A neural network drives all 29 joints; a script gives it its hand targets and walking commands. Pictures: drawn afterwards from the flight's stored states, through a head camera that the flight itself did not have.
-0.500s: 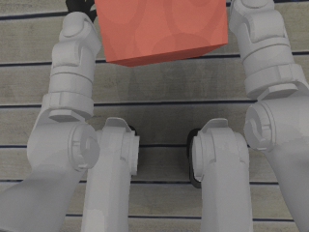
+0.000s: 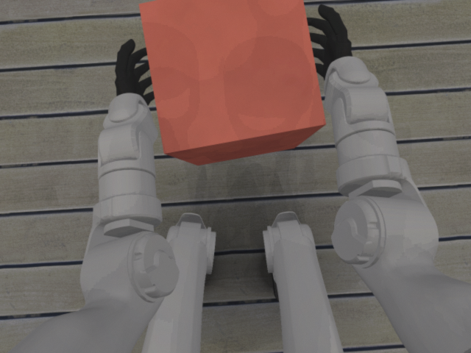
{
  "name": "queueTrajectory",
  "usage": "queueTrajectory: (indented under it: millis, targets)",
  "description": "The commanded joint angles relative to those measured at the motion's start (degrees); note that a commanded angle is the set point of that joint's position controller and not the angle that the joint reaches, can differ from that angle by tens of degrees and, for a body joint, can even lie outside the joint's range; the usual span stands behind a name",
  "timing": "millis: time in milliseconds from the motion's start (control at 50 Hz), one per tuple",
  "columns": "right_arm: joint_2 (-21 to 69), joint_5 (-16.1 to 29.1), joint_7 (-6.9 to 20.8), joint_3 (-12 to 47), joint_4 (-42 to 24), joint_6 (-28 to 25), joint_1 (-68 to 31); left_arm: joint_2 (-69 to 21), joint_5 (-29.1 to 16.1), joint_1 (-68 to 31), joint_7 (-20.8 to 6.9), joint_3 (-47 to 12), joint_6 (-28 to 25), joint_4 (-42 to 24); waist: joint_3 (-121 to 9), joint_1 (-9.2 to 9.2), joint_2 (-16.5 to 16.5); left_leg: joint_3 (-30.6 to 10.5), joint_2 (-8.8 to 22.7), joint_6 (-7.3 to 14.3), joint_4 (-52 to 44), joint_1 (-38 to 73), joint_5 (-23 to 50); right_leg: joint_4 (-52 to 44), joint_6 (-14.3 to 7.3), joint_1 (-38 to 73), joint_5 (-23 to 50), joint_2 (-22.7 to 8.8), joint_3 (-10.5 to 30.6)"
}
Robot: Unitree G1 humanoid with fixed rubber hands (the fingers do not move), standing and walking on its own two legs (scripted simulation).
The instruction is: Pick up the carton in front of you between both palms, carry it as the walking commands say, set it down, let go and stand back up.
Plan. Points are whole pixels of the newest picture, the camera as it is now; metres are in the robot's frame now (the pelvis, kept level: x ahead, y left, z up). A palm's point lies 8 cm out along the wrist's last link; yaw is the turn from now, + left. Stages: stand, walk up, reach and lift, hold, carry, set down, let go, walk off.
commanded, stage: reach and lift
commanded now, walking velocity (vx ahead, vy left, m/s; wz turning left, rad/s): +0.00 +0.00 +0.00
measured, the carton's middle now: (235, 93) +0.52 +0.00 -0.14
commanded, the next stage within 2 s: none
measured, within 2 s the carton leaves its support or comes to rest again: neither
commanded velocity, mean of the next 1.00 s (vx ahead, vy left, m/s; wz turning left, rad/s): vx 0.00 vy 0.00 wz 0.00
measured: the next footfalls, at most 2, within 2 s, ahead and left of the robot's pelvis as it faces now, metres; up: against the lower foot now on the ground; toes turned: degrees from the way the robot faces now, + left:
none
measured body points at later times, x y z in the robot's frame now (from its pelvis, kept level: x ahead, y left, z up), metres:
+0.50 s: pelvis +0.05 +0.00 +0.13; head +0.22 -0.01 +0.54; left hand +0.47 +0.15 +0.08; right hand +0.49 -0.15 +0.08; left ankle +0.12 +0.13 -0.45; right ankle +0.11 -0.13 -0.45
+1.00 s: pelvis +0.10 +0.01 +0.26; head +0.15 +0.00 +0.70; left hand +0.43 +0.15 +0.23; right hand +0.43 -0.15 +0.23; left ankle +0.12 +0.13 -0.45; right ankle +0.11 -0.13 -0.45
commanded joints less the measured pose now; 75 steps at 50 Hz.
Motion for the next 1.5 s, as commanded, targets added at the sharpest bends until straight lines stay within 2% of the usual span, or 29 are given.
queueTrajectory:
  millis: [0, 20, 40, 60, 80, 140, 160, 180, 200, 220, 240, 300, 320, 420, 540, 560, 580, 620, 640, 660, 720, 740, 760, 780, 960, 1080, 1260, 1340, 1480]
  targets:
    - [64.19, 9.02, 13.13, 23.46, 2.96, 0.85, -26.27, -56.59, -9.73, -43.02, -14.87, -33.71, -0.68, 2.50, -62.73, 0.38, -2.40, 11.47, -3.90, 2.00, -11.49, 34.16, 7.01, -13.10, -2.22, 37.80, 8.62, 3.46, -9.42]
    - [65.26, 10.07, 13.15, 25.46, -1.17, 0.28, -27.25, -56.90, -9.81, -41.62, -15.09, -35.84, -0.75, 1.01, -65.54, 0.87, -1.67, 11.73, -4.11, 1.79, -11.45, 34.58, 8.35, -13.58, -2.26, 40.78, 9.60, 3.60, -8.85]
    - [65.00, 10.77, 13.08, 26.86, -0.67, 0.81, -25.46, -57.59, -11.95, -41.82, -15.27, -36.79, -0.77, -0.83, -65.97, -1.05, -4.08, 10.98, -3.91, 1.73, -11.80, 35.22, 9.45, -14.05, -1.90, 43.01, 11.62, 3.57, -9.60]
    - [66.52, 11.24, 13.03, 26.95, -1.45, 0.81, -22.75, -57.50, -11.06, -39.06, -15.44, -37.41, -0.27, 0.21, -63.93, 1.76, -1.78, 11.63, -4.15, 1.74, -12.99, 36.40, 10.47, -14.80, -1.72, 41.66, 12.35, 3.48, -8.60]
    - [67.34, 11.42, 13.02, 27.68, -3.16, 0.80, -23.19, -58.12, -11.66, -38.45, -15.54, -38.52, -0.57, -1.23, -65.12, 0.15, -3.33, 10.86, -4.11, 1.95, -13.56, 38.79, 10.21, -15.43, -1.59, 42.53, 11.74, 3.75, -9.30]
    - [68.91, 12.01, 12.66, 31.24, -5.46, 1.17, -21.63, -59.23, -13.31, -38.99, -15.65, -42.37, -0.57, -4.00, -68.17, 0.51, -4.79, 10.20, -3.99, 1.80, -15.49, 42.65, 11.00, -17.24, -1.28, 47.65, 12.91, 3.85, -8.73]
    - [68.04, 12.94, 12.43, 31.78, -9.06, 0.46, -22.77, -61.24, -14.34, -37.37, -15.67, -43.99, -0.61, -3.29, -65.82, -1.04, -2.19, 9.83, -3.98, 1.49, -16.53, 43.60, 12.40, -17.74, -1.41, 46.80, 14.18, 3.90, -9.10]
    - [69.15, 14.10, 12.26, 32.47, -6.27, 1.05, -19.58, -59.40, -14.38, -36.24, -15.75, -43.60, -0.44, -3.68, -65.30, 1.80, -2.17, 10.14, -4.02, 1.50, -17.39, 44.08, 12.52, -18.91, -1.34, 49.22, 14.96, 3.82, -7.72]
    - [69.28, 13.66, 12.27, 32.84, -6.48, 0.92, -18.49, -60.28, -14.64, -35.13, -15.50, -43.93, -0.61, -3.02, -63.82, -0.14, -2.73, 9.50, -3.91, 1.66, -18.09, 45.30, 11.45, -19.16, -1.26, 48.69, 13.85, 3.87, -8.09]
    - [68.22, 13.15, 12.12, 32.90, -7.47, 0.80, -18.67, -61.41, -13.98, -31.76, -15.87, -43.54, -0.31, -1.41, -62.14, 1.10, -1.13, 9.90, -4.34, 1.49, -19.45, 45.25, 11.08, -20.75, -1.46, 49.61, 12.75, 3.72, -7.62]
    - [70.43, 13.34, 11.96, 32.30, -3.44, 1.34, -13.48, -59.93, -13.71, -29.27, -15.72, -43.13, -0.44, -1.05, -60.41, 1.11, -3.77, 9.17, -3.87, 1.86, -20.23, 46.05, 10.85, -21.82, -1.14, 51.15, 12.29, 3.93, -7.50]
    - [68.55, 11.01, 12.05, 30.28, -3.40, 0.69, -10.96, -62.03, -12.45, -25.65, -15.80, -42.55, -0.99, 0.39, -55.48, -0.06, -1.28, 8.27, -4.02, 1.96, -24.06, 48.36, 10.25, -25.24, -1.58, 52.24, 11.74, 3.69, -7.01]
    - [70.28, 12.83, 11.81, 33.72, -8.67, -0.62, -14.30, -62.08, -12.96, -23.63, -15.61, -43.23, -1.43, 0.80, -57.03, 0.42, -2.07, 8.00, -3.83, 1.98, -24.33, 50.60, 11.72, -25.31, -1.49, 52.88, 12.78, 3.83, -7.16]
    - [70.04, 10.39, 11.44, 30.53, -3.85, -0.64, -4.88, -62.82, -12.42, -21.56, -15.58, -43.23, -2.36, 0.37, -50.60, -1.52, -1.04, 6.37, -3.53, 2.34, -30.39, 54.17, 10.30, -31.31, -2.20, 59.32, 12.87, 3.53, -5.66]
    - [72.01, 10.50, 11.44, 32.01, -4.36, -1.71, 0.94, -61.14, -9.70, -13.23, -15.30, -42.81, -3.32, 0.82, -43.68, 1.11, -0.43, 5.20, -2.76, 3.05, -37.54, 61.38, 11.37, -38.31, -2.36, 64.81, 13.07, 2.79, -3.52]
    - [71.37, 9.75, 11.48, 31.45, -5.08, -1.87, 2.68, -62.03, -9.97, -11.38, -15.37, -43.24, -3.31, 0.84, -44.29, -0.75, -0.44, 4.81, -2.80, 2.96, -38.97, 62.99, 11.64, -39.58, -2.23, 66.55, 13.72, 2.89, -4.03]
    - [70.69, 10.41, 11.32, 33.26, -4.76, -1.84, 1.69, -62.68, -9.82, -11.20, -15.69, -43.08, -3.39, 1.46, -43.43, 0.90, 0.11, 4.93, -2.59, 3.14, -39.98, 63.54, 12.70, -40.61, -2.36, 67.85, 14.69, 2.61, -3.22]
    - [72.22, 10.32, 11.22, 33.90, -7.38, -2.31, 5.91, -62.35, -9.68, -7.23, -15.69, -44.23, -3.51, 0.91, -43.12, -0.86, -1.82, 3.96, -2.45, 3.25, -42.06, 67.85, 13.85, -42.96, -2.01, 71.45, 16.22, 2.26, -3.60]
    - [71.63, 10.30, 11.16, 34.28, -8.32, -2.47, 5.26, -63.27, -9.34, -5.25, -15.83, -43.96, -3.64, 1.23, -42.20, 0.43, -0.51, 4.11, -2.69, 3.26, -42.89, 67.42, 14.74, -44.35, -2.29, 73.01, 16.46, 2.05, -2.68]
    - [71.53, 10.39, 11.02, 34.67, -7.75, -2.13, 8.39, -62.79, -10.30, -5.22, -15.91, -44.83, -3.56, 0.51, -41.29, -1.38, -1.41, 3.63, -2.35, 3.22, -44.68, 70.44, 14.80, -45.72, -2.15, 74.89, 17.15, 2.02, -3.19]
    - [71.21, 10.70, 10.96, 36.96, -13.36, -2.87, 10.47, -63.65, -9.81, 1.22, -15.89, -47.07, -3.88, 0.00, -40.69, -0.37, -0.67, 3.34, -2.14, 3.10, -47.75, 74.02, 20.61, -49.12, -2.09, 80.86, 22.87, 1.79, -2.33]
    - [72.03, 11.05, 10.91, 37.16, -10.07, -2.07, 12.89, -62.27, -9.95, 2.35, -15.81, -46.55, -3.87, -0.46, -39.56, 0.22, -1.68, 2.41, -1.74, 3.60, -49.66, 77.46, 20.20, -49.88, -1.89, 81.20, 21.84, 1.77, -2.61]
    - [70.35, 9.95, 11.08, 37.22, -12.66, -2.21, 15.06, -63.32, -10.08, 3.85, -15.82, -47.66, -3.64, -0.73, -37.34, -2.23, -1.19, 2.15, -1.69, 3.37, -50.79, 78.00, 19.97, -51.41, -2.30, 82.85, 22.29, 1.50, -2.47]
    - [70.86, 9.52, 11.10, 37.06, -10.16, -1.58, 16.72, -61.90, -9.01, 5.06, -15.72, -46.86, -3.63, -1.30, -35.54, -0.13, -1.68, 1.76, -1.36, 3.57, -52.58, 80.28, 21.39, -53.09, -2.26, 82.48, 22.34, 1.62, -2.44]
    - [70.53, 10.94, 11.37, 40.05, -15.55, 0.88, 25.22, -62.23, -11.02, 11.70, -15.94, -52.39, -0.76, -6.35, -27.14, -2.14, -0.20, 0.34, -0.25, 3.50, -63.94, 94.93, 27.93, -64.43, -2.63, 97.35, 29.76, 0.63, -0.67]
    - [69.98, 12.99, 11.87, 43.71, -21.63, 6.03, 31.25, -62.09, -11.99, 19.66, -16.68, -54.76, 4.13, -9.77, -19.30, -0.53, 0.24, 0.14, 0.57, 3.63, -71.88, 102.31, 31.83, -71.56, -1.74, 106.83, 34.11, 0.17, -0.88]
    - [68.31, 12.82, 12.21, 41.93, -29.86, 12.23, 29.94, -61.30, -11.27, 22.90, -18.17, -52.23, 11.23, -11.76, -5.82, -1.25, -0.06, 0.22, 0.70, 4.16, -78.52, 106.72, 26.18, -79.05, -2.70, 112.55, 27.97, -0.55, -0.92]
    - [68.77, 11.67, 13.46, 38.35, -23.50, 13.66, 28.17, -59.03, -10.37, 15.90, -19.00, -48.65, 11.47, -11.32, -1.36, -1.23, -0.65, 0.68, 1.24, 4.64, -79.47, 105.46, 12.19, -79.93, -3.07, 108.04, 14.46, -0.87, -1.29]
    - [70.66, 10.76, 14.07, 37.11, -21.45, 11.88, 18.49, -60.83, -9.63, 6.33, -20.05, -47.08, 10.20, -8.25, -6.89, -1.37, -0.38, 1.08, 1.62, 4.82, -78.05, 105.58, 9.61, -78.23, -3.27, 109.46, 11.53, -1.29, -1.91]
